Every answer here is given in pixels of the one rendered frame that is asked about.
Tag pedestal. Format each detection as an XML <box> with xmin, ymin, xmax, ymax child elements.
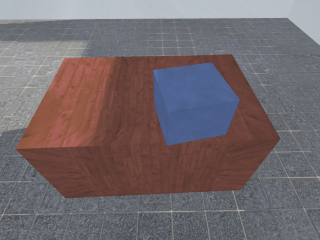
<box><xmin>16</xmin><ymin>54</ymin><xmax>281</xmax><ymax>199</ymax></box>

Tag carton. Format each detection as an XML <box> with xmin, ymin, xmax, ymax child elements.
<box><xmin>153</xmin><ymin>62</ymin><xmax>240</xmax><ymax>146</ymax></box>

